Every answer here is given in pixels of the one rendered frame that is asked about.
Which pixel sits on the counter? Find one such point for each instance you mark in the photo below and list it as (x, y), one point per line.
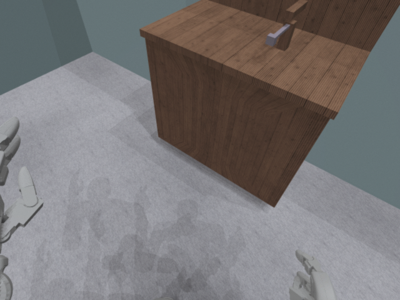
(250, 111)

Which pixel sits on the tap lever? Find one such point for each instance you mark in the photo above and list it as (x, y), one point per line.
(272, 38)

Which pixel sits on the robot left forearm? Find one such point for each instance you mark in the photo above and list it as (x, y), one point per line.
(6, 286)

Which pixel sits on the robot left hand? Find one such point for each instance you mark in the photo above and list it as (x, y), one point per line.
(22, 210)

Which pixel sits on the robot right hand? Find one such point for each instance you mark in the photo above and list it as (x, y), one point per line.
(316, 287)

